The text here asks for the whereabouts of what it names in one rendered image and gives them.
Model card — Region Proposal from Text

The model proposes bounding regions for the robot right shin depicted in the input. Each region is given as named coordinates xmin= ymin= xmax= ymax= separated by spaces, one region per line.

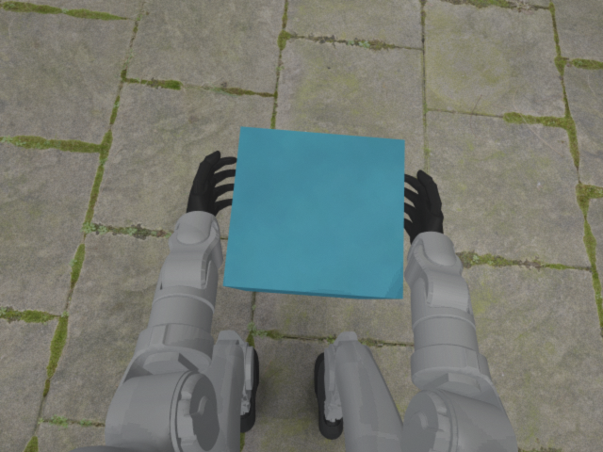
xmin=324 ymin=331 xmax=373 ymax=420

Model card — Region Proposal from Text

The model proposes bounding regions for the robot left forearm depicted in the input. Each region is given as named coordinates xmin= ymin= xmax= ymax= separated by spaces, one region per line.
xmin=105 ymin=211 xmax=223 ymax=441

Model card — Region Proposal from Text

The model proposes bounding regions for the left robot upper arm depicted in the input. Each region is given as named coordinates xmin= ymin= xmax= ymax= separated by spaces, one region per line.
xmin=69 ymin=370 xmax=220 ymax=452

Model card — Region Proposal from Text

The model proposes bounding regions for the robot left hand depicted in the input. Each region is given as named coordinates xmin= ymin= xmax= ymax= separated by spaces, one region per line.
xmin=186 ymin=151 xmax=236 ymax=216

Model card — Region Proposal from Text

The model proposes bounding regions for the right robot upper arm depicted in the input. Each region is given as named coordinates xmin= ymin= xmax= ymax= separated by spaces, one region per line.
xmin=400 ymin=388 xmax=517 ymax=452

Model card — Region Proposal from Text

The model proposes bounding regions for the robot right forearm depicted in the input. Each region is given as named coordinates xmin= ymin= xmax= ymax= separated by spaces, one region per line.
xmin=404 ymin=232 xmax=518 ymax=452

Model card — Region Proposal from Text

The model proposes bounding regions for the carton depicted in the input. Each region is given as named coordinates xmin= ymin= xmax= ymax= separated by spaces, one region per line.
xmin=223 ymin=126 xmax=405 ymax=299

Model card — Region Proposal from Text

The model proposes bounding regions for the robot right hand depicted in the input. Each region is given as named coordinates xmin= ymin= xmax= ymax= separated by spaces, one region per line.
xmin=404 ymin=169 xmax=444 ymax=245

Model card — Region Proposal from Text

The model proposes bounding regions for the robot shin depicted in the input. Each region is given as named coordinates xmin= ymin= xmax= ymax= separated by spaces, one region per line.
xmin=324 ymin=331 xmax=373 ymax=420
xmin=217 ymin=331 xmax=252 ymax=412

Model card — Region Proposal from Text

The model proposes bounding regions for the robot left shin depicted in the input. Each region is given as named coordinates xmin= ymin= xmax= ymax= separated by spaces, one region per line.
xmin=217 ymin=331 xmax=252 ymax=412

